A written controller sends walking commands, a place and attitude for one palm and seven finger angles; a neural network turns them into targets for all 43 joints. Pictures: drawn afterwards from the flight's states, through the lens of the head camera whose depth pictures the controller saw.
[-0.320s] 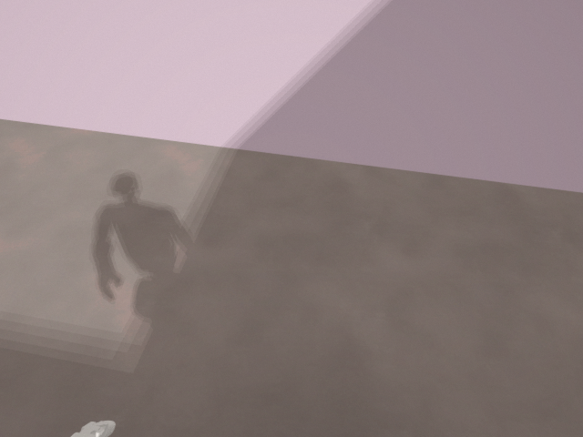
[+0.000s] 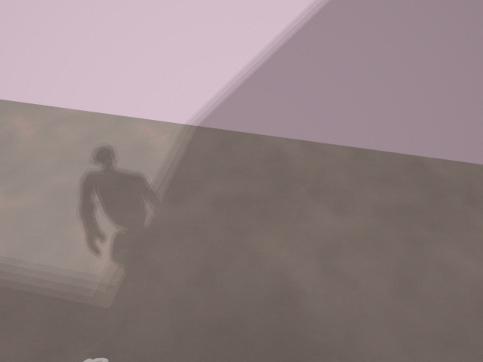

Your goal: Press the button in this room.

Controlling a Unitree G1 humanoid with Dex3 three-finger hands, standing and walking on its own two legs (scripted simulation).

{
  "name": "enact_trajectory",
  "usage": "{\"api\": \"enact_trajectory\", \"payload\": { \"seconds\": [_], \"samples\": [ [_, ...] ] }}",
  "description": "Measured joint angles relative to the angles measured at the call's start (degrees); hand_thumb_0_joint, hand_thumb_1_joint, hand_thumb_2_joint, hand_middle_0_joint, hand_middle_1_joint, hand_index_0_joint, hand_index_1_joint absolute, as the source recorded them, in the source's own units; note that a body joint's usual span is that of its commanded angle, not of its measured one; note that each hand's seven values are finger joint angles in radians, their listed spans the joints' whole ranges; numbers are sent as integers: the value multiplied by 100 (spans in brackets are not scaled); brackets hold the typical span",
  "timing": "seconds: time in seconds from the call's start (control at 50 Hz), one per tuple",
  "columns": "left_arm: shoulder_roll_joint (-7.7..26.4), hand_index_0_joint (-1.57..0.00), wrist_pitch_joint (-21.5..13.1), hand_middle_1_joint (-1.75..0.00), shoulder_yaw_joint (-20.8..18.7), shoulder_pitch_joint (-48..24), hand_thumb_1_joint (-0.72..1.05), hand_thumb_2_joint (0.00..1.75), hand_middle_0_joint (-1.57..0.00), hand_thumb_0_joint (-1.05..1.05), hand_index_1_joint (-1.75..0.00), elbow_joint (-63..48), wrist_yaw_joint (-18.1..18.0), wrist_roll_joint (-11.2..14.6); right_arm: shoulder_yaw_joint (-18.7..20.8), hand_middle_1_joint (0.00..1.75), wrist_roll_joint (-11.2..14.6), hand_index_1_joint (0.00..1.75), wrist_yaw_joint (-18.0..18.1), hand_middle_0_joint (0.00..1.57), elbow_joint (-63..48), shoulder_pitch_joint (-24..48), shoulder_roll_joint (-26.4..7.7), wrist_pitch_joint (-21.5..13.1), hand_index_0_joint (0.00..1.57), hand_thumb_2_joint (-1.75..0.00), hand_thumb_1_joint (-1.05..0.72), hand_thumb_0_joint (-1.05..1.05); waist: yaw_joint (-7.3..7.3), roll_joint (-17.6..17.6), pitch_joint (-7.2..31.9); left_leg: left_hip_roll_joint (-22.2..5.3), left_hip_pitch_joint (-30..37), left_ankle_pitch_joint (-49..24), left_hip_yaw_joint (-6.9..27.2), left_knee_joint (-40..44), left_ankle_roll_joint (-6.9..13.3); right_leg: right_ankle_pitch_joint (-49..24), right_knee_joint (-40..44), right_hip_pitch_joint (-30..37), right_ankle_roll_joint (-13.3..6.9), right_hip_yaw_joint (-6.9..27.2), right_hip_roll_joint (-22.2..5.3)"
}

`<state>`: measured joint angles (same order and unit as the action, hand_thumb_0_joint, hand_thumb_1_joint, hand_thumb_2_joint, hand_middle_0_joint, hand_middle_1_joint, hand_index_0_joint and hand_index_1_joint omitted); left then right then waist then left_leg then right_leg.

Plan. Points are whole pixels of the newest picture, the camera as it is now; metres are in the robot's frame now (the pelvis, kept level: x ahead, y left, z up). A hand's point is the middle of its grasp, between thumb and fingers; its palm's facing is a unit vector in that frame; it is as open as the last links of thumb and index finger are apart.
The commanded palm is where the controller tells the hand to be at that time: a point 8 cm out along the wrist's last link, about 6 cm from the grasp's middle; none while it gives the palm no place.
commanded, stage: stand and wait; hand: left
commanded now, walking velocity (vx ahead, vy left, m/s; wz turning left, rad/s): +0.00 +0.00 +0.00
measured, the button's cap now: out of the picture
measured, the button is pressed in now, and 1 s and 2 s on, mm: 0 0 0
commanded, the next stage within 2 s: turn or walk to find it in 0.58 s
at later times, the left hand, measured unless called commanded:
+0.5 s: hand out of the picture +0.06 +0.24 -0.15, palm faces -0.03 -0.94 -0.34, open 7.4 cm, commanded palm none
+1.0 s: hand out of the picture +0.04 +0.21 -0.19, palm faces +0.08 -0.97 -0.24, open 7.4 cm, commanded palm none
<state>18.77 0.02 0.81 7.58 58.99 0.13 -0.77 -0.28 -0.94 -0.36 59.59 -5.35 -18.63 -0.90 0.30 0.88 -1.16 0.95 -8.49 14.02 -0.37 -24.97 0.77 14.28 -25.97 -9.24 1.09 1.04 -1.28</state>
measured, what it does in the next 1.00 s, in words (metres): stands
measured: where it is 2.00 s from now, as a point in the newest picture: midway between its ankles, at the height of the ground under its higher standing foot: outside the picture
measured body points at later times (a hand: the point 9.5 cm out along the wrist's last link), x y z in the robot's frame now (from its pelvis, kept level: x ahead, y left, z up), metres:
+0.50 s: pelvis -0.01 -0.01 +0.00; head -0.01 -0.01 +0.45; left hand +0.06 +0.29 -0.13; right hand +0.06 -0.31 -0.13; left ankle +0.00 +0.11 -0.74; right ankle +0.00 -0.13 -0.74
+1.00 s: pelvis -0.02 +0.00 -0.02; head +0.00 +0.02 +0.43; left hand +0.03 +0.26 -0.17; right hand +0.07 -0.25 -0.16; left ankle +0.00 +0.11 -0.74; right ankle +0.00 -0.13 -0.74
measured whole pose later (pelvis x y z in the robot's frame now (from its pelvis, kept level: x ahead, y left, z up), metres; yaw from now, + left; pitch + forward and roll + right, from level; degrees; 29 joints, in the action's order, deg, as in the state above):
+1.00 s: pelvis -0.02 +0.00 -0.02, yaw +6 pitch -1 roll +0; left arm 14.2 2.7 -0.4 10.4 55.0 -1.4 -1.0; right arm 0.9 -1.0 -1.0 57.4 -10.8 -12.8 2.1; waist -0.6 2.3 -3.6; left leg 3.0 -18.1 17.3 2.2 -36.5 1.5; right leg 20.0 -38.4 -16.8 1.4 -3.8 -4.1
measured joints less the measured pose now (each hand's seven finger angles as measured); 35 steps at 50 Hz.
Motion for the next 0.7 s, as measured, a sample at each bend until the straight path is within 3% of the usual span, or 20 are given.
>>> {"api": "enact_trajectory", "payload": {
  "seconds": [0.7],
  "samples": [
    [63, -21, -6, -30, -50, -54, 90, 90, -20, 0, -30, 253, -13, 9, 12, 30, 24, 30, -10, 21, 385, -174, -97, 33, 20, -89, -91, 0, -83, -50, -105, -72, -78, -200, 87, 179, -99, -163, 154, -66, -85, -89, 69]
  ]
}}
